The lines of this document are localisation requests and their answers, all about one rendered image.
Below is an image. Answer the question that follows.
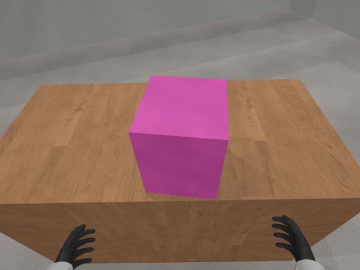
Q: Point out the pedestal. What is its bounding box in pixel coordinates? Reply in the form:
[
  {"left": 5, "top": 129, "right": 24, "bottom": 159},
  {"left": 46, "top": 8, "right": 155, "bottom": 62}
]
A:
[{"left": 0, "top": 79, "right": 360, "bottom": 264}]

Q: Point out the carton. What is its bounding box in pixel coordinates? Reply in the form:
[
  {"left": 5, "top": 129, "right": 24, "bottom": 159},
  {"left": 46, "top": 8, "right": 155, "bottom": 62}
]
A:
[{"left": 128, "top": 75, "right": 229, "bottom": 200}]

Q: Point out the robot right hand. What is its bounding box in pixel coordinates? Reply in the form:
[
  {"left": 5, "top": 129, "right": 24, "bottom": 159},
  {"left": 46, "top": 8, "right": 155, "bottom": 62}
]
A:
[{"left": 272, "top": 215, "right": 316, "bottom": 262}]

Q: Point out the robot left hand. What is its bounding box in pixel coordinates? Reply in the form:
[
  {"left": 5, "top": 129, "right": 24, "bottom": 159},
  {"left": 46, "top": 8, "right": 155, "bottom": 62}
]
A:
[{"left": 55, "top": 224, "right": 96, "bottom": 270}]

